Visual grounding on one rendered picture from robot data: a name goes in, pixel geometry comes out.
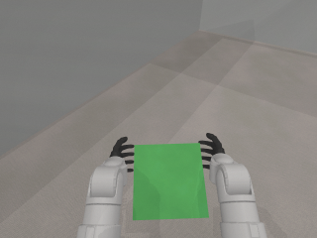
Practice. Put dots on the right robot forearm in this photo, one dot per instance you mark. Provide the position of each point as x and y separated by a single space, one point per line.
239 213

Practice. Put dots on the carton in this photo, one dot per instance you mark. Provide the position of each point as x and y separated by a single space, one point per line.
169 182

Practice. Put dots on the left robot forearm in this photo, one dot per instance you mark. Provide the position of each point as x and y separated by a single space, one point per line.
104 196

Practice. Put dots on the right robot hand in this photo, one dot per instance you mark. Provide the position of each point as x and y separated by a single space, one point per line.
216 148

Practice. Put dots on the left robot hand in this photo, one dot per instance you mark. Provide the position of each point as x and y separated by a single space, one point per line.
118 148

